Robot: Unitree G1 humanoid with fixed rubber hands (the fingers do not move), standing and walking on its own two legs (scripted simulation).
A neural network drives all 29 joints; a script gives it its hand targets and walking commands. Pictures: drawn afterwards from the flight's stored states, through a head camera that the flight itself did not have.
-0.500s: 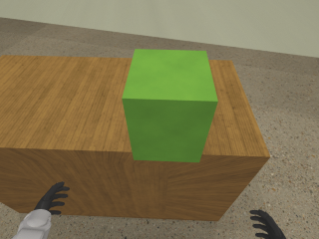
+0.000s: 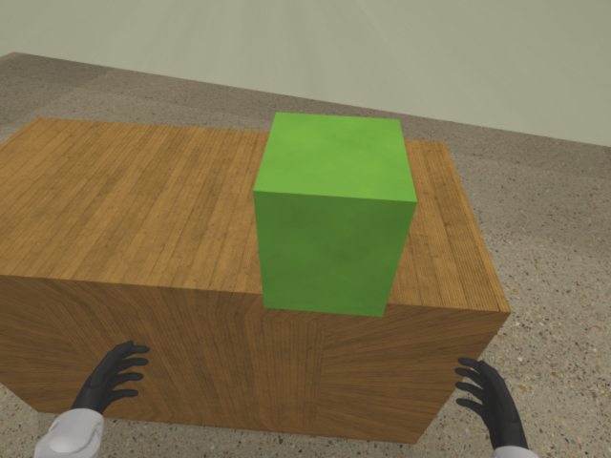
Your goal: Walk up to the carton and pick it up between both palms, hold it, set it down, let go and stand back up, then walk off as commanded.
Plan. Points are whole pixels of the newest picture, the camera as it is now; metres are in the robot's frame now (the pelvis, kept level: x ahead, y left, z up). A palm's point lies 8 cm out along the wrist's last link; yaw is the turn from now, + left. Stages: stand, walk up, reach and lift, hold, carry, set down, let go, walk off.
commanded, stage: reach and lift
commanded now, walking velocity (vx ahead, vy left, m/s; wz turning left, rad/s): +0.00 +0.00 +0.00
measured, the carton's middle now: (329, 215) +0.48 -0.02 +0.07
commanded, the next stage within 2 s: none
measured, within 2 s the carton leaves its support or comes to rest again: neither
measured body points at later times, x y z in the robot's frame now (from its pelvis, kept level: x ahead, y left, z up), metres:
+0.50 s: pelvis +0.02 +0.00 +0.01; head +0.00 +0.00 +0.45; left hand +0.24 +0.23 +0.05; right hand +0.23 -0.21 +0.06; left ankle +0.03 +0.13 -0.74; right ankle +0.05 -0.10 -0.74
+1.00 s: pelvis +0.02 +0.00 +0.01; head +0.01 +0.00 +0.46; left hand +0.32 +0.23 +0.11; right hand +0.29 -0.19 +0.10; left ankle +0.03 +0.13 -0.74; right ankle +0.05 -0.10 -0.74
